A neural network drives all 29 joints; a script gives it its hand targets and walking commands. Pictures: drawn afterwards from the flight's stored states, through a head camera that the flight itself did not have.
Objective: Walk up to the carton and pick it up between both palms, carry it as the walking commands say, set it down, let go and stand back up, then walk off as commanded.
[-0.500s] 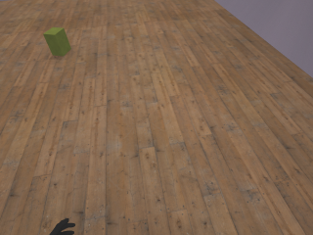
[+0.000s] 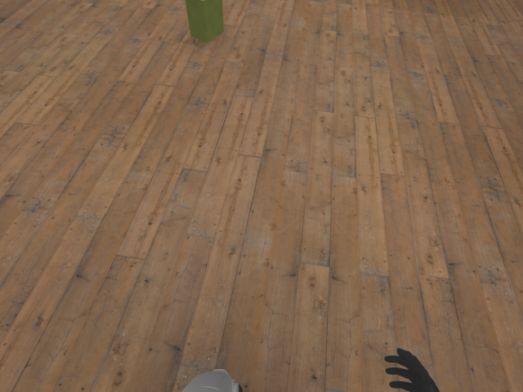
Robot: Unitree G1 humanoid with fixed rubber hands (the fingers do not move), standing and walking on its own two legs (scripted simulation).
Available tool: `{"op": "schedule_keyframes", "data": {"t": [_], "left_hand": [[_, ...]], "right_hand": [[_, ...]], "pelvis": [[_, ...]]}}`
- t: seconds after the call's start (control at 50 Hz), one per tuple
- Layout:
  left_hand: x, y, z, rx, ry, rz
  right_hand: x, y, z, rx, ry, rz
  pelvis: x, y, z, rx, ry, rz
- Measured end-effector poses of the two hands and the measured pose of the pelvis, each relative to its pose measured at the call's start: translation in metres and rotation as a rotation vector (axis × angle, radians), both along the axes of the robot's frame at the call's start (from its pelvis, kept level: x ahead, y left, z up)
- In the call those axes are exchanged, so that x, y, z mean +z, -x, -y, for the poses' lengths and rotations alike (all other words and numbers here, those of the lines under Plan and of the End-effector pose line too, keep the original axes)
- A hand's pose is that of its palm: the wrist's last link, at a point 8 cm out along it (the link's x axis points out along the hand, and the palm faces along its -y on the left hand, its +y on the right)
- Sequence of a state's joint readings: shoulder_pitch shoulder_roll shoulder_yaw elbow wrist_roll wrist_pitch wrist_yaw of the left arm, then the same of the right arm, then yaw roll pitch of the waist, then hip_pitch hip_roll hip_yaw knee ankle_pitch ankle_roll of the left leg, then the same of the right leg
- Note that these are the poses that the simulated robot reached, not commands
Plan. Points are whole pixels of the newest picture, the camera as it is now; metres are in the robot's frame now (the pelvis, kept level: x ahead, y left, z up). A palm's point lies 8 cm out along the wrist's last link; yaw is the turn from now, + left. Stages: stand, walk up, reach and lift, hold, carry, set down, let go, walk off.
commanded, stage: walk up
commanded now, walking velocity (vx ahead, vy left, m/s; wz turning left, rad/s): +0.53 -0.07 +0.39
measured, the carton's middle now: (205, 14) +2.46 +0.55 -0.62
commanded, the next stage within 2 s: none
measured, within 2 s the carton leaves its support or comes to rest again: neither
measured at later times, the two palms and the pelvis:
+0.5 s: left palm (183, 222) +0.42 +0.19 -0.10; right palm (449, 327) +0.26 -0.33 -0.13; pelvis +0.29 -0.06 +0.00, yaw +8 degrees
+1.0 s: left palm (141, 232) +0.41 +0.28 -0.13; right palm (341, 144) +0.69 -0.16 -0.10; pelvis +0.50 +0.05 +0.01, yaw +10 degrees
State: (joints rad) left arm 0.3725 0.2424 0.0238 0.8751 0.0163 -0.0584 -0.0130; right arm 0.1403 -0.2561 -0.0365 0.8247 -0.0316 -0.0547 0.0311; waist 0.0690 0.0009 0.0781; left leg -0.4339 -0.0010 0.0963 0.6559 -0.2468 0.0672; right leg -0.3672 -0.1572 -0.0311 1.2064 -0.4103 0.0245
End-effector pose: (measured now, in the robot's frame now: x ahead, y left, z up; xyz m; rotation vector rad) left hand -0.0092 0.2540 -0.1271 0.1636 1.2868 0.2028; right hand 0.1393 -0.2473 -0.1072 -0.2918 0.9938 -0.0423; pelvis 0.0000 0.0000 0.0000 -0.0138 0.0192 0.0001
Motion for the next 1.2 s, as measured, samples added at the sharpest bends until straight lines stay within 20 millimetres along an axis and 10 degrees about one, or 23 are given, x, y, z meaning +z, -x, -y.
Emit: {"op": "schedule_keyframes", "data": {"t": [0.2, 0.42, 0.48, 0.62, 0.72, 0.82, 0.96, 1.2], "left_hand": [[0.034, -0.229, 0.013, -0.129, 0.049, 0.279], [0.044, -0.435, 0.065, -0.164, 0.032, 0.456], [0.031, -0.441, 0.063, -0.125, -0.027, 0.4], [0.037, -0.339, 0.042, 0.106, -0.111, 0.058], [0.049, -0.292, 0.043, 0.227, -0.106, -0.109], [0.046, -0.295, 0.04, 0.29, -0.054, -0.19], [0.002, -0.373, -0.012, 0.275, 0.029, -0.168], [0.017, -0.643, -0.07, 0.052, 0.063, 0.165]], "right_hand": [[0.021, 0.038, 0.014, -0.191, 0.021, -0.246], [-0.005, -0.049, 0.066, -0.233, 0.044, -0.416], [-0.023, -0.1, 0.079, -0.18, 0.035, -0.432], [-0.018, -0.276, 0.067, -0.001, -0.032, -0.258], [-0.005, -0.383, 0.028, 0.106, -0.085, -0.142], [0.009, -0.473, -0.033, 0.193, -0.14, -0.04], [0.008, -0.559, -0.096, 0.213, -0.069, 0.069], [0.025, -0.459, -0.051, -0.098, 0.076, -0.296]], "pelvis": [[0.028, -0.103, 0.005, 0.065, 0.009, 0.034], [0.007, -0.246, 0.05, 0.117, -0.009, 0.007], [-0.003, -0.28, 0.062, 0.139, -0.009, -0.012], [0.018, -0.344, 0.062, 0.169, -0.027, 0.015], [0.027, -0.385, 0.046, 0.168, -0.047, 0.029], [0.027, -0.425, 0.018, 0.179, -0.044, 0.028], [0.003, -0.488, -0.039, 0.183, -0.008, 0.002], [0.03, -0.585, -0.067, 0.178, 0.003, 0.036]]}}
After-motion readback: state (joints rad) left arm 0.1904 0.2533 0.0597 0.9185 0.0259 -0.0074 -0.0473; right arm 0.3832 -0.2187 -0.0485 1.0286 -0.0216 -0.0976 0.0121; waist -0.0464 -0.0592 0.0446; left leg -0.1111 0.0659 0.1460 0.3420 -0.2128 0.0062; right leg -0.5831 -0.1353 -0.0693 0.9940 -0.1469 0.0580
